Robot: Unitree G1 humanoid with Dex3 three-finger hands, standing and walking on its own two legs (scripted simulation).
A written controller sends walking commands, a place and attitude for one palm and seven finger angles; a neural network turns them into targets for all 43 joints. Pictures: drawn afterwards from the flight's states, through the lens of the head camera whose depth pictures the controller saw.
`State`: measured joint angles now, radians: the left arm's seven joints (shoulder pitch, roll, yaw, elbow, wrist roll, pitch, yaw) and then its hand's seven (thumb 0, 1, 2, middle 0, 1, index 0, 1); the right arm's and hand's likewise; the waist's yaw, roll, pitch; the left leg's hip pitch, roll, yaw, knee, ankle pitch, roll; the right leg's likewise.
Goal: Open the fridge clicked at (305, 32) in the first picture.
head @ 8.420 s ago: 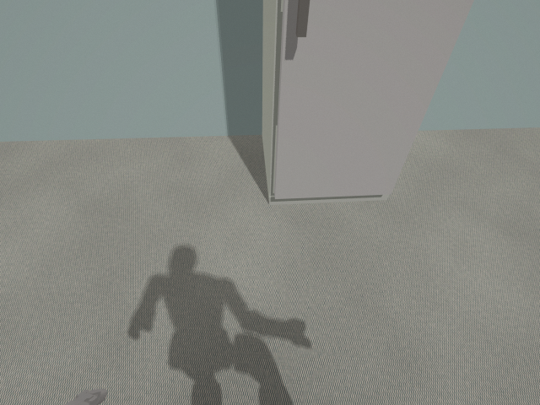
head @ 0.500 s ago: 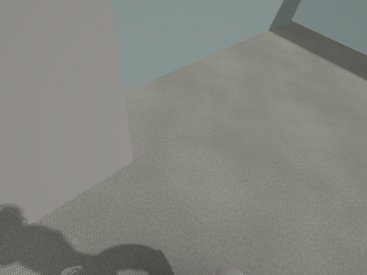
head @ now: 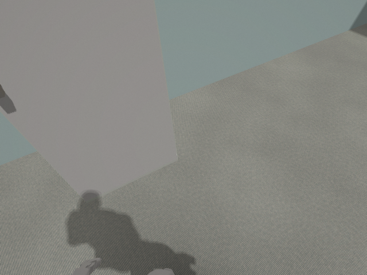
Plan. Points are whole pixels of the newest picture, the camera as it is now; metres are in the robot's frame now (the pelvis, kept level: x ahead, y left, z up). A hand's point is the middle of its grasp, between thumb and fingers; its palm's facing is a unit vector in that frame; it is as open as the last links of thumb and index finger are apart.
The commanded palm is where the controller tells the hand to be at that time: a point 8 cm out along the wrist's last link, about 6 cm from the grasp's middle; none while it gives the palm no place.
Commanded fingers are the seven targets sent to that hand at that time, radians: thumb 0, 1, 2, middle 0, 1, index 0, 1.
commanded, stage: turn to face it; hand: left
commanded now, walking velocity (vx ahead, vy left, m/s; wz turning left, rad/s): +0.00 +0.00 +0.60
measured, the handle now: out of the picture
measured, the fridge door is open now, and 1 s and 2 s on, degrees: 0 0 0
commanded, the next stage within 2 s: take the last steps up to it in 0.66 s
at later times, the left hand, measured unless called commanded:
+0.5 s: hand out of the picture -0.09 +0.26 -0.19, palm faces +0.35 -0.90 -0.25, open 7.4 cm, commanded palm none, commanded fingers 0.00 0.90 0.90 -0.20 -0.30 -0.20 -0.30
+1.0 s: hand out of the picture +0.00 +0.24 -0.15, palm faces +0.37 -0.90 -0.24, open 7.4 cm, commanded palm none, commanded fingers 0.00 0.90 0.90 -0.20 -0.30 -0.20 -0.30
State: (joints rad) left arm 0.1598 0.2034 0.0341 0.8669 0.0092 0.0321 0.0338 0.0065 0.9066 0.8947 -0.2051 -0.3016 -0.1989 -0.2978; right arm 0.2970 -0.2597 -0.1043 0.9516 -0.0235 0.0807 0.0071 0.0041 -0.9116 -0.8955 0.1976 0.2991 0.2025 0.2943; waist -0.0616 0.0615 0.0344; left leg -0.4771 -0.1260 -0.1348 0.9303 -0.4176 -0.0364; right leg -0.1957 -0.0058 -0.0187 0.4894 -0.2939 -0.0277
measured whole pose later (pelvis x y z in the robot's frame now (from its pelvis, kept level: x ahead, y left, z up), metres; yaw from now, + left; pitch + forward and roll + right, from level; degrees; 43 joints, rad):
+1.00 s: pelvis +0.00 +0.04 +0.00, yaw +23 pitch +0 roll +1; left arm 0.21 0.19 0.04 0.97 0.02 0.02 -0.01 0.01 0.91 0.90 -0.20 -0.30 -0.20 -0.30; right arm 0.36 -0.19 -0.04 1.04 -0.03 0.02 -0.02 0.00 -0.91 -0.90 0.20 0.30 0.20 0.29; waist -0.05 0.02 -0.01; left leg -0.22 -0.07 -0.03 0.44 -0.22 0.04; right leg -0.22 -0.03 -0.06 0.58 -0.39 0.04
